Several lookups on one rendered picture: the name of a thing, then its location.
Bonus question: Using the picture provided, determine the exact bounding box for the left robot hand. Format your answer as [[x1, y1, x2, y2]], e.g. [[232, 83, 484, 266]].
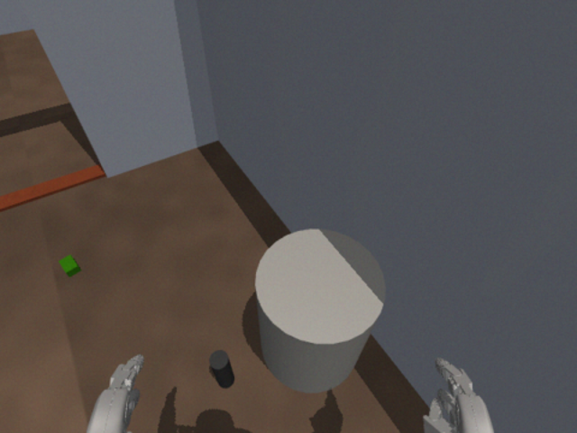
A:
[[87, 355, 144, 433]]

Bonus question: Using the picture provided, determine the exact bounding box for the right robot hand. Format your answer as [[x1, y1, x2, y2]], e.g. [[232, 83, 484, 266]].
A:
[[423, 358, 494, 433]]

